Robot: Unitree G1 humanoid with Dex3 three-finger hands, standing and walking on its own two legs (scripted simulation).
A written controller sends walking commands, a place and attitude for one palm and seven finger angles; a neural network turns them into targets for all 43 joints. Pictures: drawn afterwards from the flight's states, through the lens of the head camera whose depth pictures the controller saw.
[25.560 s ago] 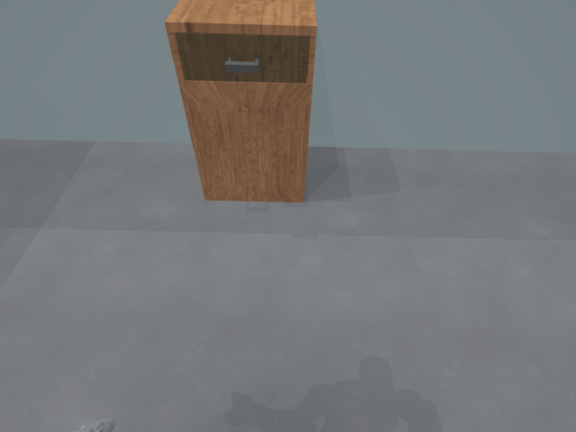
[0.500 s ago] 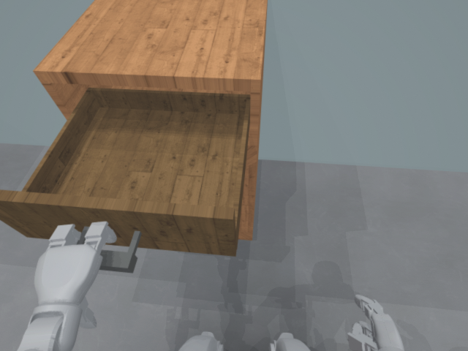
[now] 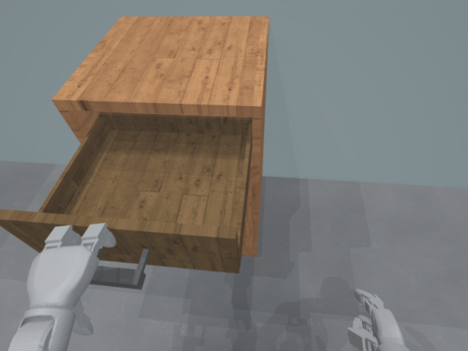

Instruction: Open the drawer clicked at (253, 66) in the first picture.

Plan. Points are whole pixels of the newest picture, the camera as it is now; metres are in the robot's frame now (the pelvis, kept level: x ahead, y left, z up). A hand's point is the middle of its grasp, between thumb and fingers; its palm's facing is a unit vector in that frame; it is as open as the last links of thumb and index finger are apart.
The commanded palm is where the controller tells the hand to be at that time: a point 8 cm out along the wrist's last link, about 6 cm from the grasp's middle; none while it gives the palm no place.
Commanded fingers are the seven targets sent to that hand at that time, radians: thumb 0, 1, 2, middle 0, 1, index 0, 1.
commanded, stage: lift the hand off the handle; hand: left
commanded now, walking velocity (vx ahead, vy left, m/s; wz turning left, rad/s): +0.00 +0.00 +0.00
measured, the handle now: (117, 264) +0.26 +0.26 -0.03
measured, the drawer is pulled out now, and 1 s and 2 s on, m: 0.30 0.30 0.30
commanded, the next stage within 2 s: draw the hand back to the body in 0.76 s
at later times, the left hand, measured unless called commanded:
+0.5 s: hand (58, 257) +0.22 +0.28 +0.09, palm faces +0.02 -0.04 -1.00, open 13.8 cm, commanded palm +0.19 +0.28 +0.15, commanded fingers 0.00 -0.50 0.30 -0.30 -1.20 -0.30 -1.20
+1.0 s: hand (46, 257) +0.21 +0.28 +0.12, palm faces +0.02 -0.06 -1.00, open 13.8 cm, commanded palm +0.18 +0.28 +0.18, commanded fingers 0.00 -0.50 0.30 -0.30 -1.20 -0.30 -1.20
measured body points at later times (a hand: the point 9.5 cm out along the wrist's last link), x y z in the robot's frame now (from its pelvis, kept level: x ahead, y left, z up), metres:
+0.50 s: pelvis +0.01 +0.00 +0.02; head +0.04 -0.03 +0.47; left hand +0.21 +0.28 +0.15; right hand +0.23 -0.21 -0.08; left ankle -0.03 +0.11 -0.70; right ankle +0.01 -0.10 -0.70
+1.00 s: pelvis +0.01 +0.01 +0.03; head +0.03 -0.01 +0.48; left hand +0.20 +0.28 +0.17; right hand +0.22 -0.20 -0.07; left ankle -0.03 +0.11 -0.70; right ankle +0.01 -0.10 -0.70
